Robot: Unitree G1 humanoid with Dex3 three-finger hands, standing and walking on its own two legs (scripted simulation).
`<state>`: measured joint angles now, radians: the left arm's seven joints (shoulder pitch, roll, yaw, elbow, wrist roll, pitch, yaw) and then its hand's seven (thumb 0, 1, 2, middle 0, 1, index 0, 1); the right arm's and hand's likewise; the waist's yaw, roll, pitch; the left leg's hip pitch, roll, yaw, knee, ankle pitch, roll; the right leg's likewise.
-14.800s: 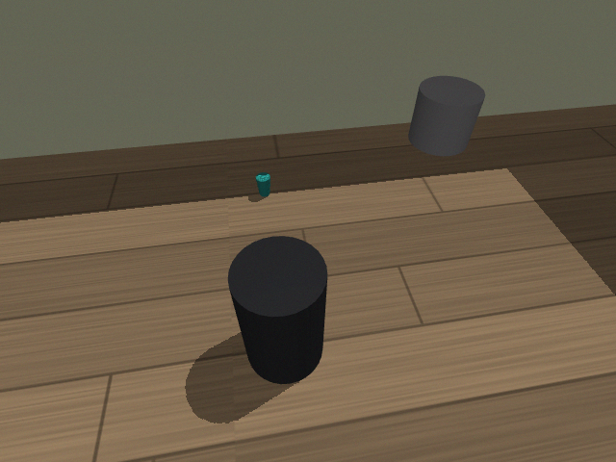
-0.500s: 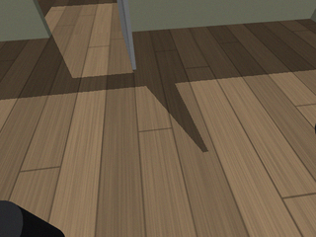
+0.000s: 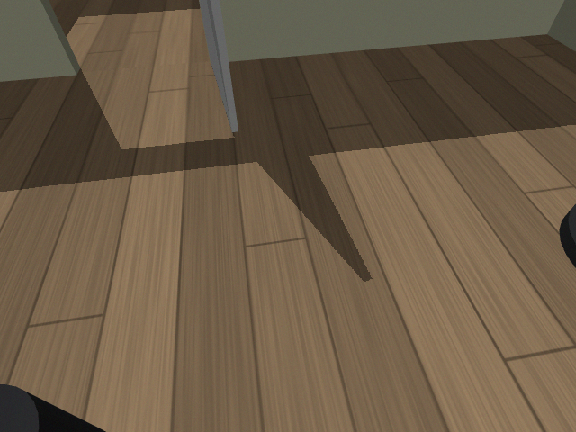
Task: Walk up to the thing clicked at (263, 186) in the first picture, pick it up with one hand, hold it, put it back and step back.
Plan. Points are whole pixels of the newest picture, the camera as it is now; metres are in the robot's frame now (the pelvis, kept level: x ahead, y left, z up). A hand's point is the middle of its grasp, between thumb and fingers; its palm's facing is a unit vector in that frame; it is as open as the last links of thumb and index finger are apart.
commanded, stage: stand
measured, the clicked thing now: out of the picture +0.03 +1.47 -0.72
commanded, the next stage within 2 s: none
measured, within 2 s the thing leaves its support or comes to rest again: neither
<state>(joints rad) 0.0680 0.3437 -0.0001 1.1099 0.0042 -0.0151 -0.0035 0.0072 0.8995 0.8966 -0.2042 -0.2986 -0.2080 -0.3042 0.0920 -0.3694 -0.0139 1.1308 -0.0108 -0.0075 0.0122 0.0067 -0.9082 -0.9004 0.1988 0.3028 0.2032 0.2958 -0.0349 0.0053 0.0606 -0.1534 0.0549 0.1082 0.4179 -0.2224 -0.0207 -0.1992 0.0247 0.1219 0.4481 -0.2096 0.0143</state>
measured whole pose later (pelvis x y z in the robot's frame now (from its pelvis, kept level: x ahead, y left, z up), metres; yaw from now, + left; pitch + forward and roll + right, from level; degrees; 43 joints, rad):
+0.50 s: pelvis +0.00 +0.01 +0.01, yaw +2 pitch -3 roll +0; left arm 0.10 0.35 0.00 1.14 0.01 -0.01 0.00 0.01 0.90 0.90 -0.20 -0.30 -0.21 -0.30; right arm 0.08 -0.35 -0.02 1.15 -0.02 -0.01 0.01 0.01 -0.91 -0.90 0.20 0.30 0.20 0.30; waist -0.01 0.00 0.04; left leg -0.11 0.04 0.08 0.34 -0.18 -0.01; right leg -0.14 0.01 0.10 0.34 -0.16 0.02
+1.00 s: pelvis +0.00 +0.01 +0.01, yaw +3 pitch -3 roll +0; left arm 0.12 0.35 0.00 1.13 0.01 -0.01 0.00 0.01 0.90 0.90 -0.20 -0.30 -0.21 -0.30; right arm 0.10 -0.35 -0.02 1.15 -0.01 0.00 0.01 0.01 -0.91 -0.90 0.20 0.30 0.20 0.30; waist -0.02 0.00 0.04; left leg -0.11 0.03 0.07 0.34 -0.18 0.00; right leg -0.12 -0.01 0.08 0.33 -0.16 0.03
